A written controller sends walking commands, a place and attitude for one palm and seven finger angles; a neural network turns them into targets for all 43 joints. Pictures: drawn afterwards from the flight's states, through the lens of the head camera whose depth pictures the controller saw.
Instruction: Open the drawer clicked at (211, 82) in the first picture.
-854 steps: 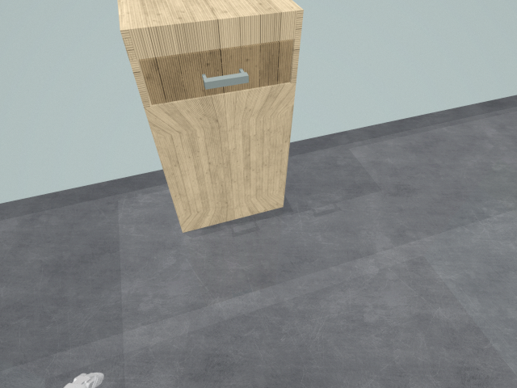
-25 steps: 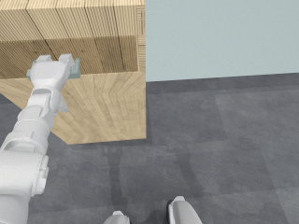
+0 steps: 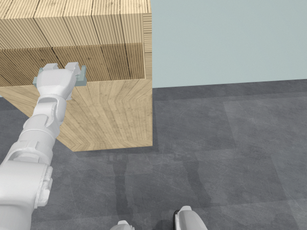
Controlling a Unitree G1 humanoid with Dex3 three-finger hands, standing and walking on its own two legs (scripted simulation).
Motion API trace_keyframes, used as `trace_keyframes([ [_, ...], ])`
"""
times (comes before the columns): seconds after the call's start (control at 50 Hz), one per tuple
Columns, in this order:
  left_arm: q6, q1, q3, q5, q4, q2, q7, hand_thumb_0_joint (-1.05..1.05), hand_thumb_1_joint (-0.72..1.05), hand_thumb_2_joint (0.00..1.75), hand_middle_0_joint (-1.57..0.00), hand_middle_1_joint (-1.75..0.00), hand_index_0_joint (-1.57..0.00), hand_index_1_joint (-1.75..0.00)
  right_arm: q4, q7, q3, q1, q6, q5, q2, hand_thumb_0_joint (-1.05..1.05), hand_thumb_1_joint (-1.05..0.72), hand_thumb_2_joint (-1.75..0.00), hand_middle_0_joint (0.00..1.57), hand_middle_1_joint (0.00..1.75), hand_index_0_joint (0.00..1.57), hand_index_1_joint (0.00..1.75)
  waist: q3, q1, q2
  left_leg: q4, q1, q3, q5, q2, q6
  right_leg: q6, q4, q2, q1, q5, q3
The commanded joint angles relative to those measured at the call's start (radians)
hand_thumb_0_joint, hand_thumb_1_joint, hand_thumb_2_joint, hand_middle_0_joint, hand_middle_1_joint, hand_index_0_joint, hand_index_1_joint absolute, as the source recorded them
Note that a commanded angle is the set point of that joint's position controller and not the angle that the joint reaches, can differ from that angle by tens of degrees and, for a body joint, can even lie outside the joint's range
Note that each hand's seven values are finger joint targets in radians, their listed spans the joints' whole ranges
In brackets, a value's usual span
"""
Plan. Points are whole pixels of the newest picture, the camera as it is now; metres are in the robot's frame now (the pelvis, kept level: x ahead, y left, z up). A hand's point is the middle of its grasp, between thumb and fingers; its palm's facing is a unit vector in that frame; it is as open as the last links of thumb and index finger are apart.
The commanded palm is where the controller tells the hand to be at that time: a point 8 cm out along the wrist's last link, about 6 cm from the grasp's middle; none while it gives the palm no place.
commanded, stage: pull the drawer open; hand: left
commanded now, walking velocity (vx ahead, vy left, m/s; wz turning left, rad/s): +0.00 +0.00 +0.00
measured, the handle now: (61, 75) +0.53 +0.24 +0.04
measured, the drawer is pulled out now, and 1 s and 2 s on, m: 0.00 0.09 0.21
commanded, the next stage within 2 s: none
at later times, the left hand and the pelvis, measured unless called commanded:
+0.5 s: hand (65, 100) +0.46 +0.22 +0.02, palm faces -0.04 -0.03 -1.00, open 5.6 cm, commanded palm +0.42 +0.24 +0.07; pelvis +0.01 +0.00 +0.01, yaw -1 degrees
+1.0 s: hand (61, 124) +0.39 +0.22 +0.01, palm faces -0.02 -0.02 -1.00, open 5.6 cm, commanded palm +0.35 +0.23 +0.07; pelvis +0.01 +0.00 +0.02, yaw +0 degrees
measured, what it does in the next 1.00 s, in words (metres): stands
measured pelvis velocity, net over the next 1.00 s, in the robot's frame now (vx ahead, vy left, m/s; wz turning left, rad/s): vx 0.01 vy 0.00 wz -0.01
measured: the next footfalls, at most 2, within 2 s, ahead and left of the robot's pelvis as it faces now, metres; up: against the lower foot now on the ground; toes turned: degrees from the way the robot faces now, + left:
none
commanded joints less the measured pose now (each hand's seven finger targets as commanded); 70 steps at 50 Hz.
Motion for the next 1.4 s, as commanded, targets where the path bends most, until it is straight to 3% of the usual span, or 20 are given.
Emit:
trace_keyframes([
  [0.0, -0.002, -0.407, 0.063, -0.013, -0.215, 0.234, 0.048, 0.00, 0.90, 0.90, -0.40, -1.35, -0.40, -1.35, -0.048, -0.014, -0.058, 0.148, -0.006, 0.000, -0.162, 0.00, -0.90, -0.90, 0.20, 0.30, 0.20, 0.30, -0.498, -0.007, 0.036, -0.082, 0.227, -0.038, 0.544, -0.051, 0.013, -0.053, -0.031, 0.073, 0.375, 0.345, -0.012],
  [0.08, 0.002, -0.377, 0.066, -0.017, -0.208, 0.235, 0.043, 0.00, 0.90, 0.90, -0.40, -1.35, -0.40, -1.35, -0.047, -0.014, -0.057, 0.146, -0.002, 0.001, -0.160, 0.00, -0.90, -0.90, 0.20, 0.30, 0.20, 0.30, -0.479, -0.003, 0.022, -0.090, 0.215, -0.033, 0.532, -0.050, 0.014, -0.050, -0.037, 0.073, 0.395, 0.354, -0.011],
  [0.16, 0.000, -0.260, 0.096, -0.031, -0.205, 0.255, 0.030, 0.00, 0.90, 0.90, -0.40, -1.35, -0.40, -1.35, -0.058, -0.013, -0.052, 0.128, 0.004, 0.006, -0.161, 0.00, -0.90, -0.90, 0.20, 0.30, 0.20, 0.30, -0.459, 0.032, -0.007, -0.107, 0.182, -0.020, 0.521, -0.053, 0.019, -0.052, -0.042, 0.070, 0.447, 0.378, -0.004],
  [0.26, 0.001, -0.161, 0.118, -0.033, -0.219, 0.271, 0.024, 0.00, 0.90, 0.90, -0.40, -1.35, -0.40, -1.35, -0.072, -0.017, -0.052, 0.106, 0.011, 0.012, -0.161, 0.00, -0.90, -0.90, 0.20, 0.30, 0.20, 0.30, -0.432, 0.055, -0.045, -0.128, 0.150, -0.004, 0.493, -0.055, 0.024, -0.051, -0.048, 0.066, 0.494, 0.395, 0.001],
  [0.28, -0.003, -0.153, 0.126, -0.033, -0.250, 0.278, 0.025, 0.00, 0.90, 0.90, -0.40, -1.35, -0.40, -1.35, -0.079, -0.017, -0.052, 0.103, 0.011, 0.013, -0.160, 0.00, -0.90, -0.90, 0.20, 0.30, 0.20, 0.30, -0.455, 0.065, -0.035, -0.130, 0.159, -0.005, 0.507, -0.055, 0.024, -0.053, -0.045, 0.067, 0.507, 0.404, 0.003],
  [0.3, -0.001, -0.124, 0.123, -0.035, -0.249, 0.264, 0.024, 0.00, 0.90, 0.90, -0.40, -1.35, -0.40, -1.35, -0.081, -0.014, -0.053, 0.096, 0.014, 0.011, -0.159, 0.00, -0.90, -0.90, 0.20, 0.30, 0.20, 0.30, -0.456, 0.072, -0.015, -0.130, 0.169, -0.006, 0.536, -0.054, 0.022, -0.056, -0.044, 0.066, 0.504, 0.412, 0.004],
  [0.42, 0.013, -0.054, 0.104, -0.030, -0.314, 0.217, 0.038, 0.00, 0.90, 0.90, -0.40, -1.35, -0.40, -1.35, -0.094, -0.013, -0.061, 0.082, 0.014, 0.018, -0.152, 0.00, -0.90, -0.90, 0.20, 0.30, 0.20, 0.30, -0.440, 0.074, -0.031, -0.142, 0.211, -0.004, 0.586, -0.044, 0.019, -0.053, -0.054, 0.067, 0.506, 0.427, -0.002],
  [0.48, 0.028, 0.029, 0.123, -0.038, -0.363, 0.214, 0.044, 0.00, 0.90, 0.90, -0.40, -1.35, -0.40, -1.35, -0.101, -0.010, -0.063, 0.068, 0.013, 0.019, -0.149, 0.00, -0.90, -0.90, 0.20, 0.30, 0.20, 0.30, -0.442, 0.095, -0.040, -0.148, 0.220, -0.003, 0.632, -0.040, 0.020, -0.055, -0.057, 0.065, 0.535, 0.460, 0.002],
  [0.56, 0.038, 0.063, 0.104, -0.043, -0.404, 0.186, 0.045, 0.00, 0.90, 0.90, -0.40, -1.35, -0.40, -1.35, -0.115, -0.013, -0.059, 0.038, 0.011, 0.027, -0.146, 0.00, -0.90, -0.90, 0.20, 0.30, 0.20, 0.30, -0.385, 0.091, -0.051, -0.169, 0.224, 0.000, 0.573, -0.045, 0.018, -0.053, -0.077, 0.067, 0.536, 0.428, -0.005],
  [0.6, 0.043, 0.081, 0.119, -0.044, -0.441, 0.195, 0.049, 0.00, 0.90, 0.90, -0.40, -1.35, -0.40, -1.35, -0.122, -0.014, -0.059, 0.025, 0.014, 0.028, -0.148, 0.00, -0.90, -0.90, 0.20, 0.30, 0.20, 0.30, -0.414, 0.099, -0.032, -0.170, 0.253, -0.006, 0.601, -0.044, 0.017, -0.057, -0.075, 0.068, 0.542, 0.424, -0.005],
  [0.66, 0.051, 0.101, 0.082, -0.037, -0.459, 0.146, 0.056, 0.00, 0.90, 0.90, -0.40, -1.35, -0.40, -1.35, -0.125, -0.017, -0.057, 0.010, 0.007, 0.029, -0.138, 0.00, -0.90, -0.90, 0.20, 0.30, 0.20, 0.30, -0.369, 0.090, -0.032, -0.175, 0.268, -0.005, 0.596, -0.042, 0.013, -0.055, -0.084, 0.069, 0.522, 0.412, -0.013],
  [0.7, 0.054, 0.128, 0.106, -0.043, -0.496, 0.164, 0.060, 0.00, 0.90, 0.90, -0.40, -1.35, -0.40, -1.35, -0.132, -0.017, -0.056, 0.000, 0.007, 0.030, -0.139, 0.00, -0.90, -0.90, 0.20, 0.30, 0.20, 0.30, -0.391, 0.101, -0.028, -0.177, 0.278, -0.007, 0.607, -0.045, 0.013, -0.058, -0.083, 0.068, 0.545, 0.420, -0.010],
  [0.76, 0.058, 0.149, 0.066, -0.036, -0.520, 0.114, 0.067, 0.00, 0.90, 0.90, -0.40, -1.35, -0.40, -1.35, -0.138, -0.021, -0.055, -0.016, 0.000, 0.032, -0.130, 0.00, -0.90, -0.90, 0.20, 0.30, 0.20, 0.30, -0.362, 0.093, -0.022, -0.183, 0.297, -0.008, 0.598, -0.045, 0.010, -0.057, -0.092, 0.069, 0.532, 0.410, -0.017],
  [0.86, 0.068, 0.186, 0.052, -0.036, -0.577, 0.089, 0.073, 0.00, 0.90, 0.90, -0.40, -1.35, -0.40, -1.35, -0.149, -0.023, -0.053, -0.043, -0.009, 0.034, -0.124, 0.00, -0.90, -0.90, 0.20, 0.30, 0.20, 0.30, -0.354, 0.096, -0.021, -0.191, 0.323, -0.013, 0.586, -0.045, 0.005, -0.058, -0.100, 0.070, 0.529, 0.383, -0.022],
  [1.14, 0.056, 0.338, 0.093, -0.048, -0.643, 0.106, 0.071, 0.00, 0.90, 0.90, -0.40, -1.35, -0.40, -1.35, -0.167, -0.043, -0.042, -0.112, -0.034, 0.034, -0.113, 0.00, -0.90, -0.90, 0.20, 0.30, 0.20, 0.30, -0.288, 0.129, -0.058, -0.225, 0.286, 0.002, 0.449, -0.063, 0.007, -0.060, -0.121, 0.065, 0.585, 0.345, -0.012],
  [1.2, 0.050, 0.373, 0.095, -0.045, -0.715, 0.098, 0.080, 0.00, 0.90, 0.90, -0.40, -1.35, -0.40, -1.35, -0.180, -0.044, -0.045, -0.124, -0.042, 0.031, -0.111, 0.00, -0.90, -0.90, 0.20, 0.30, 0.20, 0.30, -0.331, 0.138, -0.026, -0.221, 0.317, -0.002, 0.498, -0.061, 0.005, -0.063, -0.114, 0.065, 0.594, 0.358, -0.013],
  [1.24, 0.056, 0.387, 0.064, -0.047, -0.714, 0.060, 0.085, 0.00, 0.90, 0.90, -0.40, -1.35, -0.40, -1.35, -0.178, -0.043, -0.043, -0.128, -0.049, 0.033, -0.106, 0.00, -0.90, -0.90, 0.20, 0.30, 0.20, 0.30, -0.285, 0.124, -0.046, -0.222, 0.311, 0.002, 0.465, -0.060, 0.005, -0.060, -0.122, 0.066, 0.572, 0.344, -0.017],
  [1.3, 0.059, 0.412, 0.099, -0.044, -0.735, 0.096, 0.091, 0.00, 0.90, 0.90, -0.40, -1.35, -0.40, -1.35, -0.179, -0.048, -0.041, -0.146, -0.055, 0.031, -0.111, 0.00, -0.90, -0.90, 0.20, 0.30, 0.20, 0.30, -0.292, 0.136, -0.052, -0.227, 0.308, 0.002, 0.446, -0.064, 0.005, -0.062, -0.124, 0.065, 0.585, 0.329, -0.013],
  [1.34, 0.066, 0.414, 0.060, -0.041, -0.726, 0.058, 0.091, 0.00, 0.90, 0.90, -0.40, -1.35, -0.40, -1.35, -0.177, -0.049, -0.040, -0.148, -0.060, 0.033, -0.104, 0.00, -0.90, -0.90, 0.20, 0.30, 0.20, 0.30, -0.251, 0.127, -0.044, -0.231, 0.306, 0.005, 0.413, -0.064, 0.004, -0.061, -0.130, 0.065, 0.561, 0.303, -0.017],
  [1.38, 0.071, 0.414, 0.072, -0.038, -0.724, 0.076, 0.093, 0.00, 0.90, 0.90, -0.40, -1.35, -0.40, -1.35, -0.174, -0.054, -0.039, -0.155, -0.063, 0.032, -0.106, 0.00, -0.90, -0.90, 0.20, 0.30, 0.20, 0.30, -0.252, 0.130, -0.060, -0.236, 0.300, 0.005, 0.383, -0.067, 0.005, -0.060, -0.134, 0.065, 0.567, 0.282, -0.014],
])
